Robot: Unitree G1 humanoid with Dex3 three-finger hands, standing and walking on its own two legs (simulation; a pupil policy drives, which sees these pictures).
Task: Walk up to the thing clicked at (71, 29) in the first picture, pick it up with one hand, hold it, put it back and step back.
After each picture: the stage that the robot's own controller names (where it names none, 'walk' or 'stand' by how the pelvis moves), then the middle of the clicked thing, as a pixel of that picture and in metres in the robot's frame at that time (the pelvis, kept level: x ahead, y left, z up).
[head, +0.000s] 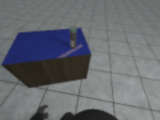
stand; (73, 38) +0.80 +0.22 -0.04
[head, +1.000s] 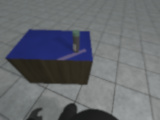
rise first; (76, 42) +0.73 +0.21 -0.03
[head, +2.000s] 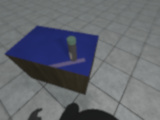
stand; (72, 50) +0.56 +0.21 -0.02
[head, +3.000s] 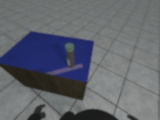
stand; (70, 56) +0.52 +0.19 -0.03
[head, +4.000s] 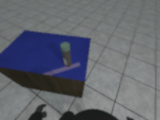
stand; (66, 56) +0.51 +0.21 -0.04
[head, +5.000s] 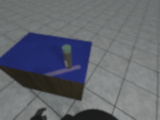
stand; (67, 58) +0.52 +0.21 -0.04
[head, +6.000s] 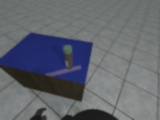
stand; (68, 58) +0.52 +0.20 -0.04
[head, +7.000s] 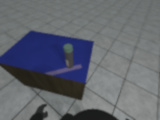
rise first; (69, 57) +0.52 +0.19 -0.04
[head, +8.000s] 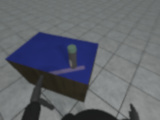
rise first; (72, 57) +0.52 +0.19 -0.04
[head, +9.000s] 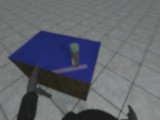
go down; (75, 56) +0.53 +0.18 -0.03
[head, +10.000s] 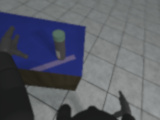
go down; (60, 47) +0.51 +0.18 +0.02
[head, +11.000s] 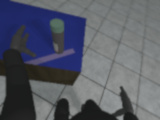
close in; (58, 39) +0.53 +0.18 +0.04
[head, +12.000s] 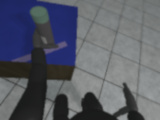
close; (45, 32) +0.55 +0.20 +0.07
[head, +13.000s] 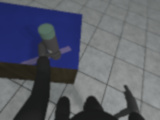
lift; (52, 45) +0.48 +0.19 +0.06
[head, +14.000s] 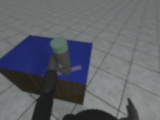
lift; (63, 59) +0.33 +0.16 +0.19
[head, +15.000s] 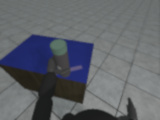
hold; (62, 61) +0.32 +0.17 +0.17
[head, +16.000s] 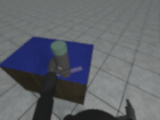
hold; (62, 62) +0.33 +0.17 +0.16
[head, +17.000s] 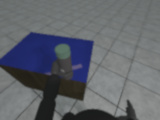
crouch; (65, 64) +0.33 +0.15 +0.13
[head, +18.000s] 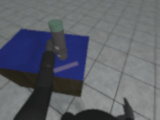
crouch; (59, 42) +0.46 +0.18 +0.16
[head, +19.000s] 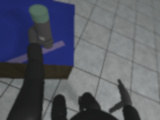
lower; (44, 31) +0.54 +0.19 +0.06
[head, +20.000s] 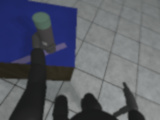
lower; (47, 37) +0.52 +0.19 +0.06
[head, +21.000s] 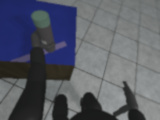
lower; (46, 36) +0.52 +0.19 +0.07
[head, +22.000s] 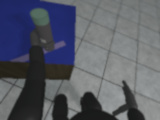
lower; (45, 34) +0.53 +0.19 +0.07
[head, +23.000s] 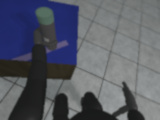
loosen; (49, 33) +0.53 +0.18 +0.07
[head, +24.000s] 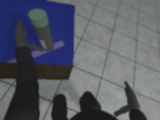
withdraw; (44, 35) +0.52 +0.19 +0.07
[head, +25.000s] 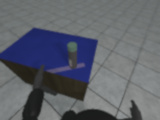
sink last; (72, 56) +0.49 +0.17 +0.01
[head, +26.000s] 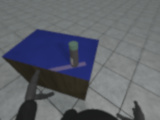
stand; (74, 55) +0.51 +0.17 +0.01
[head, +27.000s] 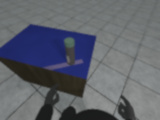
stand; (70, 53) +0.51 +0.18 +0.02
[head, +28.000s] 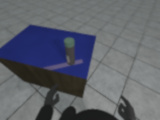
stand; (70, 53) +0.51 +0.18 +0.02
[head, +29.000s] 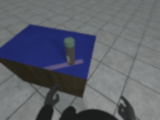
stand; (70, 53) +0.50 +0.18 +0.02
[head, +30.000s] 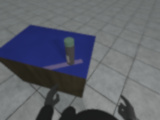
stand; (70, 52) +0.51 +0.18 +0.02
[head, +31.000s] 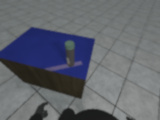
stand; (70, 55) +0.51 +0.18 +0.00
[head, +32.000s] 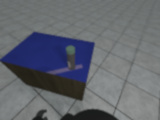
walk; (71, 59) +0.51 +0.18 -0.04
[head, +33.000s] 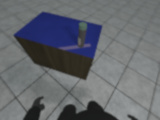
walk; (81, 36) +0.73 +0.11 -0.03
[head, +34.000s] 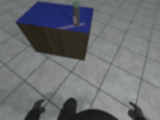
walk; (76, 14) +1.02 +0.25 -0.01
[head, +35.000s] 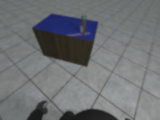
stand; (83, 25) +1.11 +0.16 -0.03
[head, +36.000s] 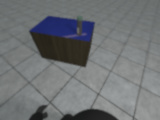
stand; (79, 26) +1.11 +0.19 -0.04
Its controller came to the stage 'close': yes
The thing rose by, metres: 0.22
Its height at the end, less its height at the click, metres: +0.00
